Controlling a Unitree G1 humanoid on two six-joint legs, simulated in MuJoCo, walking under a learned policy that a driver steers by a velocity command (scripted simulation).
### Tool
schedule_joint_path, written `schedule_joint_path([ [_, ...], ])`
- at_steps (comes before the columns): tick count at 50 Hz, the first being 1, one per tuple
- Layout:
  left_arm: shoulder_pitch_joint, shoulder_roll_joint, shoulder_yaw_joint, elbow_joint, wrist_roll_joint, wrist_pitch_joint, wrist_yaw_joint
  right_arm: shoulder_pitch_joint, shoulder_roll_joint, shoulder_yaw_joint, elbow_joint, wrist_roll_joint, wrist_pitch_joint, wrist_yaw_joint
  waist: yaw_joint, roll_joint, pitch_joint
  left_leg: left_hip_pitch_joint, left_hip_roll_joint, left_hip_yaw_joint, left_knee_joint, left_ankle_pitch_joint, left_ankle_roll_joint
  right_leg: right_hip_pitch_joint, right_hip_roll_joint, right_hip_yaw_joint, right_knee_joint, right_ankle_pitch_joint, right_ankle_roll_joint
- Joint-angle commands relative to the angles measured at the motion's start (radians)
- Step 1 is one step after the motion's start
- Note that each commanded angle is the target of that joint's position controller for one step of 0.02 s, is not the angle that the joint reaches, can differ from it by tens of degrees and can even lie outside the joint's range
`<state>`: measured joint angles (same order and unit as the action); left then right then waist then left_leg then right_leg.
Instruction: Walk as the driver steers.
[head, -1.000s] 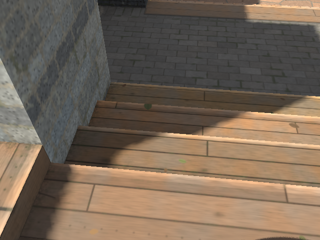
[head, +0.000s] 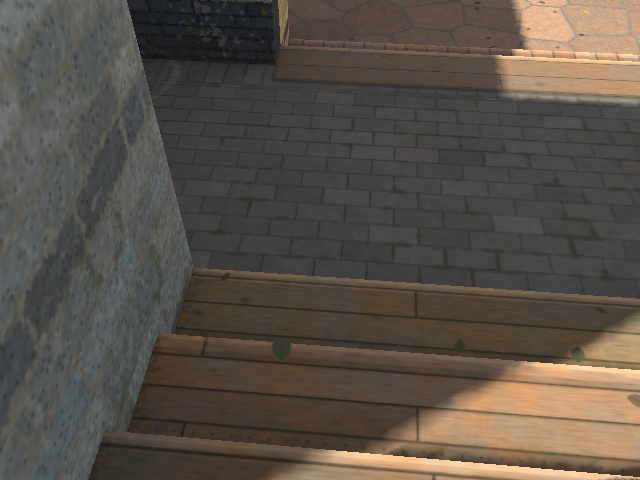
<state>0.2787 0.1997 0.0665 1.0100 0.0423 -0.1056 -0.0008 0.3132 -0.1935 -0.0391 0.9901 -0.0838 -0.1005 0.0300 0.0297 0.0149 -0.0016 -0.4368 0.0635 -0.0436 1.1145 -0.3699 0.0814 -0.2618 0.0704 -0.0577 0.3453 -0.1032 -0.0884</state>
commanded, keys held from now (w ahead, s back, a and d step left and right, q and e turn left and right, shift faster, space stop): w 0.58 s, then no key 0.42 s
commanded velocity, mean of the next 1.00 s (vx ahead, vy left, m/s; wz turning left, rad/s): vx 0.39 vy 0.00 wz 0.00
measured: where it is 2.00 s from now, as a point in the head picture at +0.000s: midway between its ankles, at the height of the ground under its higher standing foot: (283, 441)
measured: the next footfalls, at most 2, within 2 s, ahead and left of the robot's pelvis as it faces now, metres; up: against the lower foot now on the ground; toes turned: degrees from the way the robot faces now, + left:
left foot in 0.52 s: +0.46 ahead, +0.23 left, -0.14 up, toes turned +6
right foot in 0.88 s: +0.54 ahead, +0.02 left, -0.14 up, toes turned -6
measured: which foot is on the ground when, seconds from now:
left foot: up 0.00-0.50, down 0.52-1.00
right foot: down 0.00-0.52, up 0.54-0.86, down 0.88-1.00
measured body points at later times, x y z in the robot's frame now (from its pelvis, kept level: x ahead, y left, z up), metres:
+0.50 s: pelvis +0.27 +0.08 -0.09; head +0.30 +0.10 +0.36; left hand +0.04 +0.21 -0.21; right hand +0.48 -0.09 -0.21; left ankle +0.44 +0.22 -0.82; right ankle +0.05 -0.07 -0.74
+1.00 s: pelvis +0.46 +0.12 -0.17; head +0.47 +0.11 +0.28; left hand +0.56 +0.36 -0.30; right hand +0.49 -0.10 -0.31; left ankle +0.42 +0.23 -0.89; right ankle +0.50 +0.02 -0.89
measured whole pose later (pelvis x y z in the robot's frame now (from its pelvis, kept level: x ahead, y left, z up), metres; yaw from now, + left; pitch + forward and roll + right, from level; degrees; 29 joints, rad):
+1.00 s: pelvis +0.46 +0.12 -0.17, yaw -1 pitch +2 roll +2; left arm 0.16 0.19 0.04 0.98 0.00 -0.08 -0.06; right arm 0.30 -0.19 -0.02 0.93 0.00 -0.07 0.08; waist -0.01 -0.01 0.00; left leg -0.26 0.00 0.14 0.63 -0.39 0.02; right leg -0.44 -0.07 -0.08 0.69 -0.29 -0.02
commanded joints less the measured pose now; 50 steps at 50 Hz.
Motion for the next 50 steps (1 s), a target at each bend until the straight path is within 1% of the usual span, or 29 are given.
schedule_joint_path([
  [1,0.075,0.011,-0.006,-0.012,0.001,-0.032,-0.005,0.058,0.029,0.009,-0.037,0.005,0.009,-0.004,-0.025,-0.053,0.032,-0.122,0.061,-0.011,-0.078,0.062,-0.015,0.025,-0.272,0.249,-0.234,0.065,-0.185],
  [5,0.181,0.02,-0.019,0.026,0.033,-0.036,-0.051,-0.098,0.025,0.012,-0.092,-0.01,0.031,0.015,-0.003,-0.058,0.039,-0.124,0.06,0.037,-0.284,0.375,-0.029,-0.053,-0.246,0.17,-0.214,0.167,-0.177],
  [7,0.202,0.023,-0.026,0.028,0.049,-0.034,-0.061,-0.07,0.012,0.014,-0.086,-0.02,0.037,0.033,-0.025,-0.058,0.031,-0.095,0.052,0.029,-0.207,0.546,-0.026,-0.105,-0.24,0.147,-0.135,0.211,-0.182],
  [9,0.259,0.011,-0.035,0.053,0.057,-0.038,-0.05,-0.078,-0.028,0.0,-0.098,-0.015,0.041,0.029,-0.01,-0.067,0.031,-0.175,0.057,0.015,-0.188,0.517,-0.039,-0.027,-0.264,0.178,-0.075,0.196,-0.196],
  [10,0.376,-0.025,-0.045,0.105,0.058,-0.044,-0.017,-0.147,-0.04,-0.001,-0.126,-0.013,0.034,0.014,0.043,-0.033,0.047,-0.44,0.105,-0.097,-0.315,0.643,-0.044,0.236,-0.304,0.243,-0.008,0.105,-0.199],
  [13,0.594,-0.058,-0.059,0.191,0.051,-0.027,0.016,-0.321,0.022,0.017,-0.18,0.003,0.028,-0.006,0.14,-0.057,0.082,-0.696,0.12,-0.088,-0.494,0.682,-0.07,0.497,-0.354,0.322,0.085,0.075,-0.199],
  [15,0.55,-0.092,-0.079,0.166,0.033,-0.012,-0.001,-0.346,0.057,0.034,-0.174,-0.007,0.029,0.017,0.142,-0.044,0.104,-0.44,0.101,-0.004,-0.592,0.863,-0.048,0.212,-0.263,0.235,0.103,0.002,-0.177],
  [17,0.494,-0.079,-0.088,0.141,0.039,-0.007,-0.022,-0.342,0.042,0.035,-0.182,-0.008,0.039,0.036,0.117,-0.062,0.144,-0.198,0.081,0.035,-0.534,0.829,-0.035,-0.054,-0.247,0.225,0.087,-0.12,-0.175],
  [19,0.477,-0.057,-0.092,0.117,0.032,-0.012,-0.012,-0.341,-0.005,0.026,-0.187,-0.01,0.045,0.032,0.11,-0.037,0.153,-0.179,0.095,0.017,-0.56,0.782,-0.034,-0.037,-0.254,0.247,0.165,-0.191,-0.156],
  [24,0.561,-0.002,-0.071,0.13,0.012,0.017,0.032,-0.393,-0.016,0.04,-0.18,-0.001,0.038,0.026,0.158,-0.051,0.192,-0.058,0.102,0.028,-0.853,0.77,-0.041,0.104,-0.247,0.278,0.308,-0.132,-0.069],
  [26,0.474,0.049,-0.048,0.097,0.009,0.034,0.005,-0.103,-0.138,-0.017,-0.064,0.035,0.017,0.009,0.031,0.043,0.059,0.392,0.068,0.089,-0.852,0.903,-0.015,-0.001,-0.161,0.153,0.574,-0.103,0.017],
  [27,0.493,0.023,-0.056,0.097,0.037,0.044,-0.029,0.147,-0.208,-0.048,-0.014,0.029,0.009,0.011,-0.081,0.134,-0.133,0.801,0.096,0.097,-0.655,0.918,0.033,-0.179,-0.127,0.1,0.857,-0.157,0.073],
  [28,0.755,-0.125,-0.094,0.153,0.036,0.046,-0.069,0.348,-0.261,-0.051,0.003,0.034,0.011,0.042,-0.049,0.342,-0.51,1.267,0.342,-0.098,-0.366,1.347,0.273,-0.354,-0.061,0.058,1.378,-0.711,0.118],
  [29,0.64,-0.015,-0.062,0.122,0.002,0.036,-0.087,0.502,-0.197,-0.036,0.051,-0.011,0.011,0.068,-0.142,0.219,-0.494,1.201,0.399,-0.27,-0.449,1.182,0.34,-0.507,-0.047,0.086,1.649,-0.758,0.113],
  [30,0.37,0.017,-0.045,0.0,-0.018,0.024,-0.082,0.445,-0.225,-0.044,0.066,0.005,0.017,0.065,-0.157,0.174,-0.285,0.995,0.401,-0.349,-0.635,0.673,0.304,-0.73,-0.069,0.062,1.723,-0.67,0.095],
  [31,0.228,0.005,-0.048,-0.015,-0.022,0.014,-0.062,0.238,-0.15,-0.026,0.009,-0.001,0.016,0.039,-0.096,-0.002,-0.066,0.663,0.31,-0.196,-0.718,0.572,0.198,-0.721,-0.16,0.042,1.601,-0.49,0.078],
  [32,0.258,-0.015,-0.05,-0.049,-0.013,0.001,-0.04,0.151,-0.151,-0.018,-0.05,0.013,0.019,0.037,-0.029,0.038,-0.105,0.497,0.388,-0.207,-0.701,0.947,0.264,-0.611,-0.207,0.067,1.487,-0.442,0.109],
  [33,0.228,-0.017,-0.048,-0.068,-0.008,-0.001,-0.025,0.126,-0.108,-0.004,-0.042,-0.012,0.012,0.033,0.022,-0.029,-0.02,0.286,0.385,-0.143,-0.695,1.121,0.227,-0.496,-0.25,0.114,1.35,-0.377,0.106],
  [34,0.219,-0.061,-0.055,-0.077,-0.012,0.004,-0.019,0.121,-0.096,0.0,-0.024,0.001,-0.001,0.027,0.065,0.014,0.0,0.15,0.343,-0.087,-0.7,1.167,0.188,-0.413,-0.256,0.108,1.289,-0.405,0.105],
  [35,0.22,-0.074,-0.056,-0.075,0.014,0.0,-0.015,0.067,-0.035,0.019,-0.047,0.018,-0.028,-0.004,0.081,-0.008,-0.011,0.07,0.258,-0.064,-0.758,0.966,0.178,-0.381,-0.256,0.128,1.086,-0.252,0.081],
  [36,0.229,-0.083,-0.056,-0.066,0.019,-0.003,-0.019,0.047,-0.058,0.013,-0.068,0.024,-0.053,-0.013,0.084,0.061,-0.014,0.053,0.208,-0.016,-0.767,0.97,0.188,-0.37,-0.239,0.093,1.018,-0.193,0.075],
  [37,0.243,-0.068,-0.052,-0.042,0.015,-0.005,-0.031,0.012,-0.067,0.012,-0.084,0.029,-0.069,-0.018,0.077,0.022,-0.021,0.005,0.181,0.029,-0.803,0.921,0.203,-0.318,-0.242,0.096,0.816,-0.05,0.082],
  [39,0.225,-0.013,-0.035,-0.031,0.007,0.016,-0.048,-0.014,-0.048,0.032,-0.081,0.054,-0.06,0.005,0.118,0.031,-0.03,-0.065,0.166,0.027,-0.799,0.976,0.185,-0.162,-0.242,0.062,0.608,0.008,0.124],
  [41,0.238,-0.006,-0.033,-0.02,0.006,0.038,-0.062,-0.057,-0.094,0.026,-0.097,0.053,-0.043,0.046,0.141,0.042,-0.044,-0.142,0.159,0.052,-0.755,0.939,0.141,-0.015,-0.209,0.043,0.596,0.055,0.148],
  [44,0.139,0.081,-0.001,-0.033,-0.022,0.032,-0.05,-0.036,-0.118,0.026,-0.085,0.087,-0.013,0.073,0.107,-0.039,-0.046,-0.053,0.117,0.047,-0.621,0.692,0.06,0.066,-0.176,0.007,0.383,0.122,0.124],
  [45,0.063,0.126,0.004,-0.054,-0.043,0.025,-0.04,0.039,-0.115,0.021,-0.081,0.11,0.004,0.081,0.045,-0.096,-0.078,0.006,0.062,0.075,-0.583,0.493,0.012,0.1,-0.188,0.012,0.286,0.324,0.096],
  [46,-0.041,0.14,-0.002,-0.073,-0.059,0.016,-0.04,0.217,-0.102,0.01,-0.052,0.107,0.021,0.07,-0.065,-0.144,-0.141,0.054,0.005,0.112,-0.584,0.317,-0.034,0.162,-0.213,0.049,0.258,0.403,0.037],
  [48,-0.135,0.139,0.001,-0.086,-0.047,0.01,-0.058,0.185,-0.118,-0.008,-0.073,0.08,0.044,0.041,-0.076,-0.123,-0.099,0.068,-0.05,0.166,-0.585,0.115,-0.049,0.09,-0.189,0.052,0.228,0.147,0.01],
  [50,-0.13,0.141,0.015,-0.071,-0.059,0.012,-0.068,0.089,-0.113,-0.014,-0.092,0.074,0.038,0.038,-0.05,-0.073,-0.014,0.059,-0.043,0.176,-0.592,0.052,-0.043,0.007,-0.171,0.055,0.189,0.02,0.022],
])
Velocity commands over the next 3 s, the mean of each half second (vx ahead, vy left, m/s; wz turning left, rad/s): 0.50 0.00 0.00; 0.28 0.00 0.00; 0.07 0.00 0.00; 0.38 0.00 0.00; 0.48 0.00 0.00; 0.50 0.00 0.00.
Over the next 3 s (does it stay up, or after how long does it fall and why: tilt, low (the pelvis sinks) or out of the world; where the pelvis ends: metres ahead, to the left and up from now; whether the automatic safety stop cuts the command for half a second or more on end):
stays up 1.17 0.16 -0.44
